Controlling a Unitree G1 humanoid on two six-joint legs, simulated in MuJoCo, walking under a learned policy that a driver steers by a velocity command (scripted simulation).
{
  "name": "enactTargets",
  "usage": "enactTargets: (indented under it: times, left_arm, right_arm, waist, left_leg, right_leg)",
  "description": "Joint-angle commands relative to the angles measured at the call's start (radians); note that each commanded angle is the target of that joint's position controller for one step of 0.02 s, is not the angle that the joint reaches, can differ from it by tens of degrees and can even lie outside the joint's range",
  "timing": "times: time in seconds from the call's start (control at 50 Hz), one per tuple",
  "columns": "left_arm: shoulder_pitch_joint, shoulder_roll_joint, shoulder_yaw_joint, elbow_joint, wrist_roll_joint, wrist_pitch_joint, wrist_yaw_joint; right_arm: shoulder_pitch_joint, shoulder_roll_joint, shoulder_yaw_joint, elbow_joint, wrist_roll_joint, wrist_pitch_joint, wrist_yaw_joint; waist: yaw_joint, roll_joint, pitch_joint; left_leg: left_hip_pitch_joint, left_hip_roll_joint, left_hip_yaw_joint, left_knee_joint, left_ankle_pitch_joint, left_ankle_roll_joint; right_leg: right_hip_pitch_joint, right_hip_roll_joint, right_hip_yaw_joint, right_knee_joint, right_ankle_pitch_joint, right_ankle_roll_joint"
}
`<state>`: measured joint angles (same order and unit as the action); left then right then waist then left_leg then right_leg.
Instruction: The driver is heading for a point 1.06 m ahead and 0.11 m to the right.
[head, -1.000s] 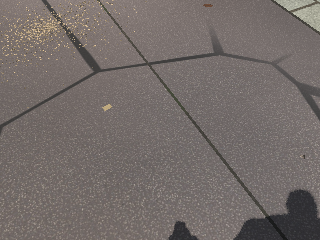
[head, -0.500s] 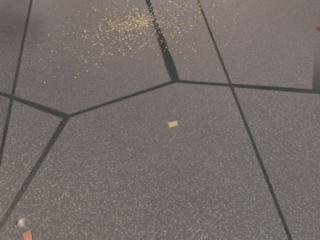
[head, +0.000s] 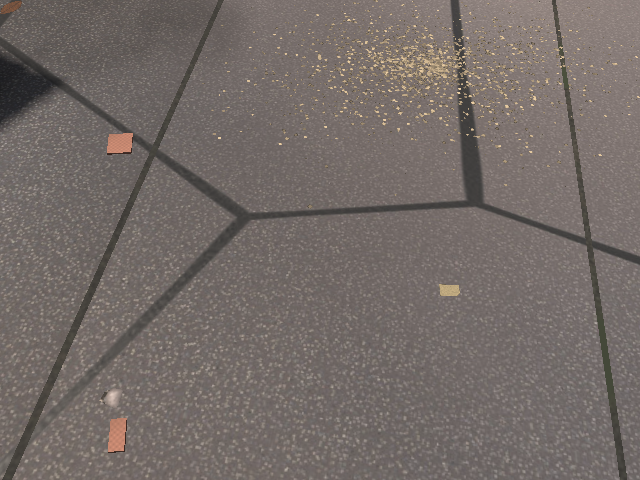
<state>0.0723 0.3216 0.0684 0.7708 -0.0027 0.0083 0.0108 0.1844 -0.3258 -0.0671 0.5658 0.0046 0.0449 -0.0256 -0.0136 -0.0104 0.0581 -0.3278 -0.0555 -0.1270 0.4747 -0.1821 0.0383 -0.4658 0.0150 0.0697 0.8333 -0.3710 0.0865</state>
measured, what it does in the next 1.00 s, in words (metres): steps on the spot: right foot, then left foot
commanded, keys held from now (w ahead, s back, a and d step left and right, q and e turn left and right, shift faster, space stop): q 0.14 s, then no key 0.86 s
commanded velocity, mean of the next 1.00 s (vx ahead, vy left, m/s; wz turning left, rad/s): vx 0.00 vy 0.00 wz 0.22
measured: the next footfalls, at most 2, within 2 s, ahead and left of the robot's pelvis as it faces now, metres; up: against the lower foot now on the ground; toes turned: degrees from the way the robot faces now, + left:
right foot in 0.14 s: +0.07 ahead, -0.14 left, +0.00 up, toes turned +10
left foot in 0.48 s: +0.01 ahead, +0.12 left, +0.00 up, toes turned +8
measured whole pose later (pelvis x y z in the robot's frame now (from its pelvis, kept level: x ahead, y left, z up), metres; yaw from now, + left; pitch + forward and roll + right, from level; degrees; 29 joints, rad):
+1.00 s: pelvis +0.00 +0.01 +0.00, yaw +11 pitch -2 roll +0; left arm 0.18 0.28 0.03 0.99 0.01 0.00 0.03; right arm 0.22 -0.24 -0.03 0.79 -0.01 0.01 -0.01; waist 0.02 0.00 0.03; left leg -0.16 -0.03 -0.05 0.48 -0.29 0.02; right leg -0.17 -0.06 0.01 0.45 -0.25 0.06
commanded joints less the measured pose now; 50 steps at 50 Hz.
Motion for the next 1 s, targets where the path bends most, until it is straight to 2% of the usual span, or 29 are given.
enactTargets:
  times: [0.02, 0.08, 0.12, 0.14, 0.16, 0.18, 0.2, 0.22, 0.24, 0.26, 0.32, 0.38, 0.42, 0.46, 0.48, 0.5, 0.52, 0.54, 0.56, 0.6, 0.64, 0.8, 1.0]
  left_arm:
    - [-0.003, 0.083, 0.019, -0.063, -0.005, -0.014, -0.007]
    - [0.018, 0.090, 0.025, -0.066, -0.007, -0.024, -0.018]
    - [0.083, 0.097, 0.035, -0.047, -0.001, -0.032, -0.021]
    - [0.112, 0.157, 0.050, -0.049, 0.013, -0.030, -0.014]
    - [0.085, 0.240, 0.065, -0.047, 0.031, -0.019, -0.010]
    - [0.071, 0.186, 0.052, -0.067, 0.046, -0.025, -0.009]
    - [0.025, 0.137, 0.035, -0.083, 0.039, -0.029, -0.004]
    - [-0.019, 0.110, 0.027, -0.086, 0.023, -0.028, 0.000]
    - [-0.029, 0.094, 0.022, -0.088, 0.007, -0.028, 0.002]
    - [-0.018, 0.088, 0.016, -0.082, 0.002, -0.027, 0.006]
    - [0.030, 0.082, 0.011, -0.062, 0.007, -0.017, 0.011]
    - [0.036, 0.109, 0.016, -0.051, 0.005, -0.007, 0.006]
    - [0.062, 0.134, 0.021, -0.037, -0.003, -0.001, 0.001]
    - [0.066, 0.119, 0.011, -0.022, -0.019, -0.001, -0.002]
    - [0.108, 0.100, 0.003, -0.005, -0.016, -0.012, -0.005]
    - [0.119, 0.063, -0.012, -0.011, 0.016, -0.028, -0.013]
    - [0.142, 0.014, -0.025, -0.009, 0.023, -0.037, -0.015]
    - [0.084, 0.058, -0.021, -0.001, 0.032, -0.036, -0.011]
    - [0.055, 0.072, -0.016, 0.003, 0.028, -0.034, -0.011]
    - [0.059, 0.076, -0.014, 0.018, 0.020, -0.023, -0.002]
    - [0.072, 0.070, -0.016, 0.035, 0.016, -0.019, 0.002]
    - [0.095, 0.069, -0.014, 0.113, 0.012, -0.017, 0.013]
    - [0.111, 0.074, -0.012, 0.193, 0.008, -0.013, 0.027]
  right_arm:
    - [-0.019, -0.182, -0.058, -0.069, 0.001, -0.006, -0.003]
    - [-0.037, -0.175, -0.056, -0.068, 0.010, -0.001, 0.002]
    - [-0.062, -0.158, -0.051, -0.070, 0.023, 0.003, -0.002]
    - [-0.029, -0.116, -0.039, -0.069, 0.015, 0.002, -0.003]
    - [0.016, -0.084, -0.032, -0.085, 0.012, -0.004, -0.003]
    - [0.017, -0.166, -0.055, -0.070, -0.008, -0.013, -0.008]
    - [0.030, -0.200, -0.072, -0.047, 0.001, -0.013, -0.007]
    - [0.046, -0.184, -0.073, -0.022, 0.003, -0.005, -0.009]
    - [0.052, -0.158, -0.068, -0.010, -0.001, 0.003, -0.013]
    - [0.049, -0.129, -0.059, -0.006, 0.001, 0.007, -0.012]
    - [0.000, -0.074, -0.035, -0.019, 0.009, 0.002, -0.010]
    - [-0.033, -0.033, -0.010, -0.026, 0.000, -0.001, -0.002]
    - [-0.018, -0.054, -0.015, -0.011, 0.007, -0.002, 0.000]
    - [0.043, -0.052, -0.016, 0.028, 0.002, -0.004, 0.002]
    - [0.040, -0.080, -0.018, 0.026, -0.005, -0.004, -0.001]
    - [0.056, -0.136, -0.025, 0.017, -0.014, -0.003, -0.010]
    - [-0.004, -0.132, -0.019, 0.028, -0.027, -0.004, -0.005]
    - [-0.037, -0.066, -0.006, 0.010, -0.026, -0.013, 0.008]
    - [-0.025, -0.045, 0.001, 0.025, -0.034, -0.021, 0.015]
    - [-0.015, -0.067, -0.002, 0.039, -0.031, -0.035, 0.017]
    - [0.003, -0.053, 0.005, 0.054, -0.027, -0.043, 0.014]
    - [0.004, -0.040, 0.010, 0.093, -0.023, -0.048, 0.010]
    - [0.026, -0.033, 0.010, 0.179, -0.017, -0.051, 0.008]
  waist:
    - [-0.004, 0.177, -0.174]
    - [0.007, 0.187, -0.164]
    - [0.047, 0.166, -0.162]
    - [0.033, 0.057, -0.181]
    - [-0.023, -0.227, -0.126]
    - [0.011, -0.214, -0.122]
    - [-0.006, -0.144, -0.106]
    - [-0.024, -0.116, -0.085]
    - [-0.018, -0.115, -0.074]
    - [-0.010, -0.115, -0.071]
    - [0.021, -0.142, -0.090]
    - [0.045, -0.186, -0.113]
    - [0.052, -0.189, -0.115]
    - [0.014, -0.155, -0.104]
    - [0.022, -0.113, -0.113]
    - [0.041, 0.022, -0.164]
    - [0.095, 0.194, -0.164]
    - [0.050, 0.137, -0.138]
    - [0.035, 0.118, -0.118]
    - [0.030, 0.116, -0.073]
    - [0.033, 0.111, -0.057]
    - [0.034, 0.045, -0.049]
    - [0.035, 0.026, -0.057]
  left_leg:
    - [0.145, 0.231, -0.283, -0.088, 0.277, 0.191]
    - [0.143, 0.214, -0.353, -0.065, 0.245, 0.171]
    - [0.087, 0.160, -0.343, -0.013, 0.159, 0.112]
    - [-0.014, 0.096, -0.276, 0.106, -0.035, 0.056]
    - [-0.213, -0.079, -0.059, 0.285, -0.363, -0.013]
    - [-0.235, -0.039, -0.048, 0.530, -0.464, -0.062]
    - [-0.226, -0.019, -0.066, 0.637, -0.407, -0.073]
    - [-0.223, -0.016, -0.058, 0.678, -0.354, -0.089]
    - [-0.245, -0.018, -0.059, 0.706, -0.309, -0.104]
    - [-0.242, -0.021, -0.055, 0.719, -0.285, -0.116]
    - [-0.203, -0.001, -0.002, 0.550, -0.256, -0.135]
    - [-0.050, 0.048, 0.070, 0.289, -0.276, -0.135]
    - [0.027, 0.041, 0.109, 0.143, -0.215, -0.127]
    - [0.164, 0.030, 0.130, -0.130, 0.001, -0.089]
    - [0.264, 0.069, 0.069, -0.169, 0.116, -0.058]
    - [0.369, 0.197, -0.066, -0.124, 0.372, -0.018]
    - [0.246, 0.246, -0.093, -0.080, 0.319, 0.064]
    - [0.195, 0.208, -0.080, -0.095, 0.173, 0.075]
    - [0.180, 0.175, -0.060, -0.100, 0.087, 0.048]
    - [0.143, 0.152, -0.048, -0.104, 0.068, 0.021]
    - [0.127, 0.144, -0.039, -0.099, 0.084, 0.013]
    - [0.123, 0.123, -0.024, -0.097, 0.089, 0.011]
    - [0.135, 0.098, 0.010, -0.090, 0.133, 0.004]
  right_leg:
    - [0.052, 0.020, 0.008, -0.101, 0.012, -0.006]
    - [0.113, 0.030, 0.011, -0.235, 0.032, -0.029]
    - [0.253, 0.007, -0.001, -0.449, 0.207, -0.063]
    - [0.366, -0.147, 0.124, -0.497, 0.257, -0.120]
    - [0.386, -0.338, 0.358, -0.538, 0.422, -0.266]
    - [0.322, -0.430, 0.452, -0.553, 0.453, -0.376]
    - [0.294, -0.383, 0.372, -0.542, 0.436, -0.363]
    - [0.285, -0.313, 0.279, -0.526, 0.406, -0.317]
    - [0.304, -0.279, 0.231, -0.517, 0.401, -0.295]
    - [0.313, -0.263, 0.197, -0.511, 0.449, -0.296]
    - [0.378, -0.229, 0.124, -0.500, 0.497, -0.303]
    - [0.368, -0.229, 0.094, -0.483, 0.523, -0.301]
    - [0.360, -0.238, 0.110, -0.463, 0.544, -0.304]
    - [0.315, -0.218, 0.097, -0.431, 0.525, -0.265]
    - [0.255, -0.203, 0.090, -0.426, 0.460, -0.207]
    - [0.186, -0.146, 0.026, -0.342, 0.331, -0.135]
    - [0.226, -0.078, -0.051, -0.387, 0.118, -0.074]
    - [0.270, -0.074, -0.052, -0.388, 0.146, -0.039]
    - [0.272, -0.066, -0.058, -0.389, 0.185, -0.031]
    - [0.271, -0.068, -0.059, -0.386, 0.224, -0.035]
    - [0.279, -0.073, -0.053, -0.396, 0.237, -0.040]
    - [0.303, -0.079, -0.053, -0.415, 0.259, -0.029]
    - [0.320, -0.079, -0.057, -0.422, 0.275, -0.032]
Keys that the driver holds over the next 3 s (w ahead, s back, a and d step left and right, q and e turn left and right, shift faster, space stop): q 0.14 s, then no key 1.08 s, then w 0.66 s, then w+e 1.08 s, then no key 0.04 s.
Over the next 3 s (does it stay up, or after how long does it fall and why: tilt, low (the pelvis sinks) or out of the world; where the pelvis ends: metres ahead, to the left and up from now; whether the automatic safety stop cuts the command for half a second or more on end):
stays up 0.88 0.02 -0.02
